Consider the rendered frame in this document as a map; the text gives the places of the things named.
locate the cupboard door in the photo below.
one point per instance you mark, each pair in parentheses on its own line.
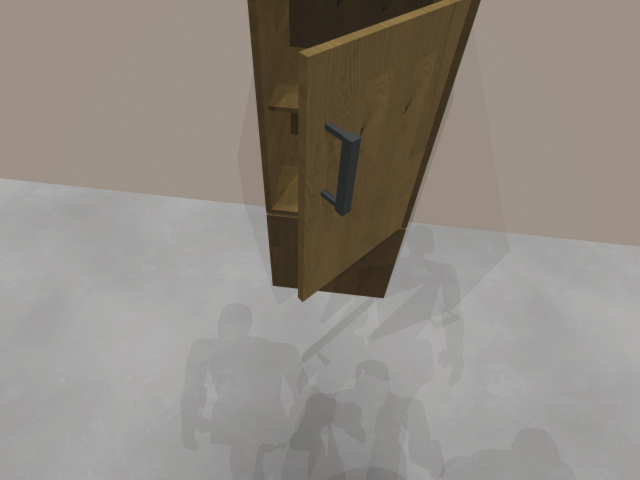
(384,83)

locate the handle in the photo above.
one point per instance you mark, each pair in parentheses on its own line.
(347,169)

